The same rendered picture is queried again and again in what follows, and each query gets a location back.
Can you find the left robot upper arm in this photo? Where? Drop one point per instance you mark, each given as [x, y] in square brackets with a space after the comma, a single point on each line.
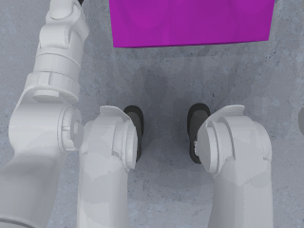
[42, 135]

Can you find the right robot shin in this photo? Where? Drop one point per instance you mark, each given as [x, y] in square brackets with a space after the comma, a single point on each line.
[230, 111]

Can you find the carton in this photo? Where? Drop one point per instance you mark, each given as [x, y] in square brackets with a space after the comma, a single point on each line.
[181, 23]

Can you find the robot left forearm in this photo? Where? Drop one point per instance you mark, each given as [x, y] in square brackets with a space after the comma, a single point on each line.
[58, 59]

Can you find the robot shin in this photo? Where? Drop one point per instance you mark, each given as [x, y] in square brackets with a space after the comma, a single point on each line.
[230, 111]
[105, 110]

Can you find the left robot shin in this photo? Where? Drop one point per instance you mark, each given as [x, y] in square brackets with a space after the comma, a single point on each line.
[105, 110]

